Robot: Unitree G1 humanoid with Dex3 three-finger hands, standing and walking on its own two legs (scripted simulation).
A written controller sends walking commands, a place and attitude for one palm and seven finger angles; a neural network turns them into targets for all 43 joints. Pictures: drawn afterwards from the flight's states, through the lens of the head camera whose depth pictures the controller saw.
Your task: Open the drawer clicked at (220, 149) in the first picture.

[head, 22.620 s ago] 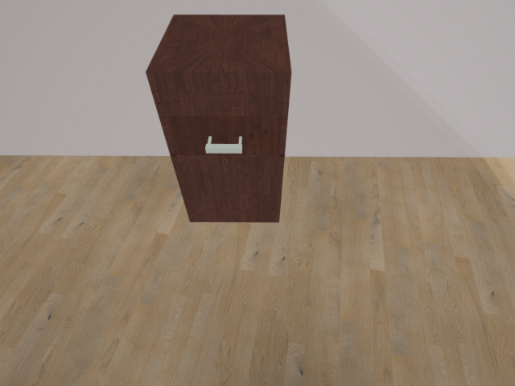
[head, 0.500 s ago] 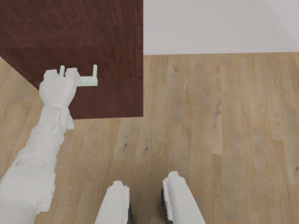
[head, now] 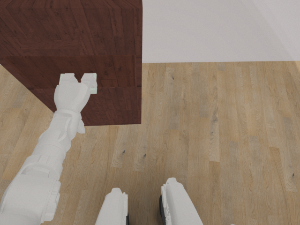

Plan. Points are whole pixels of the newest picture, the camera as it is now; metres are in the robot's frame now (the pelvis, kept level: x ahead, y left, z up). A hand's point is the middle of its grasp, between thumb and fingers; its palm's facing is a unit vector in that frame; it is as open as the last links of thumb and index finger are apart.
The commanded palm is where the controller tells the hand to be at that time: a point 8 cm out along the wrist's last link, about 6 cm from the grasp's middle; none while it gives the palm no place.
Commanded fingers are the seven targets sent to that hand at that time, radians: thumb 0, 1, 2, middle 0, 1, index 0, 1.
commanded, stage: re-aim the fingers above the handle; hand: left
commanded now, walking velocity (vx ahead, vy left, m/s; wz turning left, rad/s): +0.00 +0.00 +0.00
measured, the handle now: (77, 83) +0.56 +0.21 -0.11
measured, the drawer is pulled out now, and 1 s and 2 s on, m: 0.00 0.00 0.00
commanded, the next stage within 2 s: lower the fingers behind the handle in 0.74 s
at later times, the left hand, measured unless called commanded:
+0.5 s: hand (81, 89) +0.49 +0.17 -0.02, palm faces +0.13 -0.06 -0.99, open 13.8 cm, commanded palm +0.45 +0.21 +0.00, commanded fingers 0.00 -0.50 0.30 -0.30 -1.20 -0.30 -1.20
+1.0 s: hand (79, 85) +0.51 +0.18 -0.03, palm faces +0.15 +0.00 -0.99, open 13.8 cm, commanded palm +0.46 +0.18 -0.01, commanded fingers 0.00 -0.50 0.30 -0.30 -1.20 -0.30 -1.20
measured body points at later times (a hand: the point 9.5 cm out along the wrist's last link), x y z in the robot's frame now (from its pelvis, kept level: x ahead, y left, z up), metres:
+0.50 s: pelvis +0.00 -0.01 -0.01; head +0.15 -0.01 +0.42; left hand +0.48 +0.17 +0.03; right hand +0.05 -0.28 -0.14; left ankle +0.00 +0.12 -0.60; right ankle +0.05 -0.12 -0.60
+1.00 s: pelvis -0.01 +0.00 -0.02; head +0.15 +0.00 +0.40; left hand +0.49 +0.18 +0.02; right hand +0.04 -0.28 -0.15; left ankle +0.00 +0.12 -0.60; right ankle +0.05 -0.12 -0.60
